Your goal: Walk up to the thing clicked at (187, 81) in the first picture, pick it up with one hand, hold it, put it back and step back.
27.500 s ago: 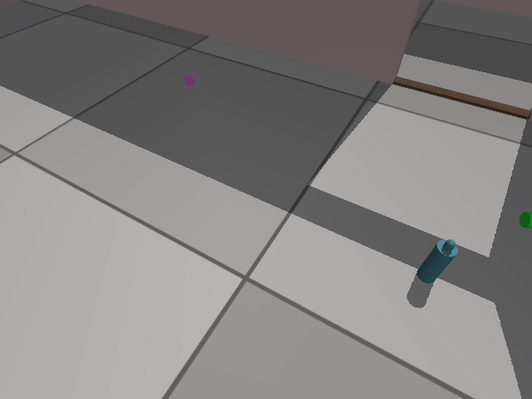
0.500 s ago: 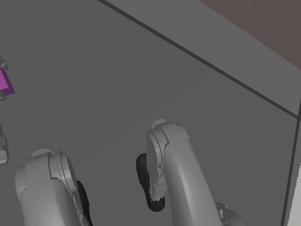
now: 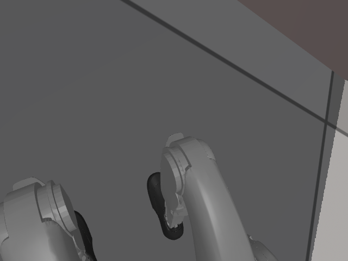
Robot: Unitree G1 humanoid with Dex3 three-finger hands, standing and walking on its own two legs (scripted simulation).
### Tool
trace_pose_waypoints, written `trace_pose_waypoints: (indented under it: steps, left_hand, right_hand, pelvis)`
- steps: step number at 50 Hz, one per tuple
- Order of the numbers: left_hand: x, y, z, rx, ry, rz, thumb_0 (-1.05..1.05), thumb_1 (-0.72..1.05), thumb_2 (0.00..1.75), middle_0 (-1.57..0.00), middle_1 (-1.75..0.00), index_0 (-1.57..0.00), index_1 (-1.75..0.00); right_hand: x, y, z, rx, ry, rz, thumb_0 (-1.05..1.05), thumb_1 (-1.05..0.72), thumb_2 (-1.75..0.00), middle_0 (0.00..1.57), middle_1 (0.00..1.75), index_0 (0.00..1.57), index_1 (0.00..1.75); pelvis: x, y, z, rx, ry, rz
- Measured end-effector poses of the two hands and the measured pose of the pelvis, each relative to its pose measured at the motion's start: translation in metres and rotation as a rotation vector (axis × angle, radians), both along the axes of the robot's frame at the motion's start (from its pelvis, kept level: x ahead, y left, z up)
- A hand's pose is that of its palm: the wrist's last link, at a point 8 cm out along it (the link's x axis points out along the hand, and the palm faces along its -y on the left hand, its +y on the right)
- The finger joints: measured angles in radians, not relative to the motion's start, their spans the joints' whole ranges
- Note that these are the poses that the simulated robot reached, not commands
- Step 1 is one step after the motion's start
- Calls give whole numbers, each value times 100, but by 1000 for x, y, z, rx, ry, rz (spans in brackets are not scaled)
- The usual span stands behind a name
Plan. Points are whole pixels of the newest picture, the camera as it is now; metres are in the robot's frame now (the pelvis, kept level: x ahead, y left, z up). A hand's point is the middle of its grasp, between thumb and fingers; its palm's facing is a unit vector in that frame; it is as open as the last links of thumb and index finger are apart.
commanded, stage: rest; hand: left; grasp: from above
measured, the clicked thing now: out of the picture +0.50 +0.30 -0.23
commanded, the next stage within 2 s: open in 0.70 s
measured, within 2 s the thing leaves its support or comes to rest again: rests again in 0.90 s
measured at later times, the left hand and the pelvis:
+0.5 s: hand out of the picture +0.49 +0.29 -0.23, palm faces -0.43 -0.17 -0.89, open 9.0 cm; pelvis +0.00 +0.00 +0.00, yaw -2 degrees
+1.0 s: hand out of the picture +0.50 +0.29 -0.24, palm faces -0.41 -0.16 -0.90, open 9.8 cm; pelvis +0.00 +0.00 +0.00, yaw -3 degrees
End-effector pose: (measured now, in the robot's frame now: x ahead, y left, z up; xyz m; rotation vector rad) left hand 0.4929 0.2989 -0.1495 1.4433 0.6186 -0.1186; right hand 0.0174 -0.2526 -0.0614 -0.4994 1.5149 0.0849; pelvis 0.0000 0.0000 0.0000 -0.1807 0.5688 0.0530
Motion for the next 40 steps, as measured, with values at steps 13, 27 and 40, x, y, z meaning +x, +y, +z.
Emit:
trace_pose_waypoints:
  steps: [13,27,40]
  left_hand:
    - [1,-3,-17,-5,-6,8,1,15,38,-80,-43,-80,-42]
    - [4,-6,-28,-9,-9,11,1,14,38,-80,-43,-80,-42]
    - [4,-7,-34,-9,-6,11,1,15,38,-80,-44,-80,-42]
  right_hand:
    - [0,2,8,16,14,41,0,-90,-89,21,30,20,30]
    - [-3,6,14,34,22,65,0,-90,-89,21,30,20,30]
    - [-5,7,17,39,23,84,0,-90,-89,21,30,20,30]
  pelvis:
    - [1,1,0,-14,-9,-7]
    - [0,3,0,-29,-22,-16]
    - [-2,3,-1,-36,-33,-22]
